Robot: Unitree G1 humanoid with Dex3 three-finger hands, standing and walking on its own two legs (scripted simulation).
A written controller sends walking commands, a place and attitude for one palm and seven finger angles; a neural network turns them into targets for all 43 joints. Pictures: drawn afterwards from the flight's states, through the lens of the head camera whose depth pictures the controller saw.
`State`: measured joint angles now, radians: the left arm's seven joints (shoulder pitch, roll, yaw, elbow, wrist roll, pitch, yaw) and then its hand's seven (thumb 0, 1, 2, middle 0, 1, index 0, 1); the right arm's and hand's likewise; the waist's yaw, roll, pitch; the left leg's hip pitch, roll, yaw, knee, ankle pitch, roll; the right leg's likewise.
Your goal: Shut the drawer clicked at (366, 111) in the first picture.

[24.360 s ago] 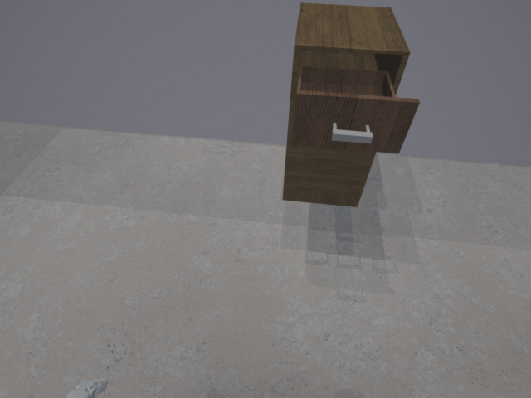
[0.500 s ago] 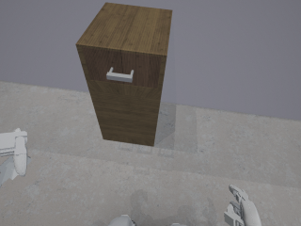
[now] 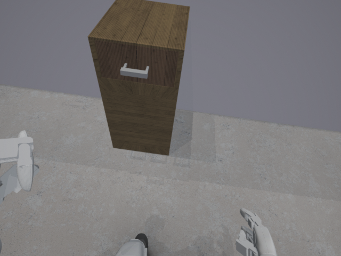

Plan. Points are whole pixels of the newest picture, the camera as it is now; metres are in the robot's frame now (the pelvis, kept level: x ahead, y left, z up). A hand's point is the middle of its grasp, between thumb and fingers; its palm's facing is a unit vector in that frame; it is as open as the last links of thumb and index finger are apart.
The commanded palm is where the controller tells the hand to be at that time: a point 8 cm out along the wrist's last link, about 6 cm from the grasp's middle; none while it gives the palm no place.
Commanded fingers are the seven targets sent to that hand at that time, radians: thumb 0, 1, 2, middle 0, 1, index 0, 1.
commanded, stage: stop stepping back and stand still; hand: left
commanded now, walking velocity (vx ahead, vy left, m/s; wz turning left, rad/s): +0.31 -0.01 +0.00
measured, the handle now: (135, 69) +0.80 +0.21 -0.06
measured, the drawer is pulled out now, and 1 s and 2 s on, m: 0.00 0.00 0.00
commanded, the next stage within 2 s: let the arm hang, fingers relaxed in 0.88 s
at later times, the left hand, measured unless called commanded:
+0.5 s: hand (13, 219) +0.13 +0.22 +0.19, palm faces +0.30 -0.83 -0.47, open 3.3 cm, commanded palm +0.06 +0.28 +0.20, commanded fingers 0.00 0.90 0.90 -1.40 -1.60 -1.40 -1.60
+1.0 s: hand out of the picture +0.12 +0.24 +0.19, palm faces +0.30 -0.83 -0.47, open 3.3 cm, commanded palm none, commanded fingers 0.00 0.90 0.90 -1.32 -1.51 -1.32 -1.51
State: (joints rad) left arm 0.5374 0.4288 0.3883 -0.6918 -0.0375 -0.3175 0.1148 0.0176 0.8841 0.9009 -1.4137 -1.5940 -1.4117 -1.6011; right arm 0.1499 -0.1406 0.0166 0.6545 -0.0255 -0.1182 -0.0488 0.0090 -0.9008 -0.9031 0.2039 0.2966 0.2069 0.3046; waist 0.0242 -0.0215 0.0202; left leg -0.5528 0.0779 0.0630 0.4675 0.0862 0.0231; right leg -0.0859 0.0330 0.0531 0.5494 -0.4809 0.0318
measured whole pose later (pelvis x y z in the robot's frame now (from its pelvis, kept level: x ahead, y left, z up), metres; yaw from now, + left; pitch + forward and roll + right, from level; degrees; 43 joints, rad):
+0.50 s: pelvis -0.07 +0.00 +0.01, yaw -1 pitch -1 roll +0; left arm 0.62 0.42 0.39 -0.65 -0.03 -0.23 0.15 0.02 0.89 0.90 -1.41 -1.59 -1.41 -1.60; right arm 0.20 -0.15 0.03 0.59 0.00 -0.16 -0.04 0.01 -0.90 -0.90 0.20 0.30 0.20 0.30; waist -0.05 -0.05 0.05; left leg -0.36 0.03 0.07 0.57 -0.20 0.01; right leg -0.27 0.00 -0.04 0.60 -0.32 -0.01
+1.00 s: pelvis -0.08 +0.01 +0.02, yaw -1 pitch +0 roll -1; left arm 0.60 0.39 0.33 -0.54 0.00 -0.25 0.13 0.02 0.89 0.90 -1.41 -1.59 -1.41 -1.60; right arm 0.21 -0.20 0.01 0.64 0.00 -0.15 -0.04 0.01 -0.90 -0.90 0.20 0.30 0.20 0.30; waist -0.01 0.00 0.01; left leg -0.29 0.02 0.02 0.50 -0.21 0.00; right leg -0.24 0.01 -0.04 0.47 -0.22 -0.01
